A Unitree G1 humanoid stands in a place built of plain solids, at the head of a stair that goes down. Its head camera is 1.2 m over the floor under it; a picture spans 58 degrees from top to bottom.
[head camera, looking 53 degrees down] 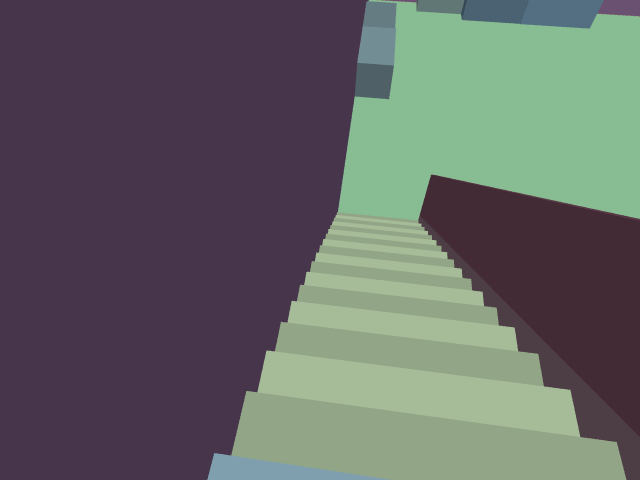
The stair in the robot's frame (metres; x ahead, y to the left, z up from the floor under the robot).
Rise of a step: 0.20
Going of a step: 0.22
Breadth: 1.15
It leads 8 degrees to the right of straight ahead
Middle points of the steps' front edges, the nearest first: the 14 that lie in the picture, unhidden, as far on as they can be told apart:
0.38 -0.33 -0.20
0.60 -0.36 -0.40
0.82 -0.39 -0.61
1.04 -0.42 -0.81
1.26 -0.45 -1.01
1.48 -0.48 -1.22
1.71 -0.51 -1.42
1.93 -0.54 -1.62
2.15 -0.57 -1.83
2.37 -0.60 -2.03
2.59 -0.63 -2.23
2.81 -0.66 -2.44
3.04 -0.69 -2.64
3.26 -0.72 -2.84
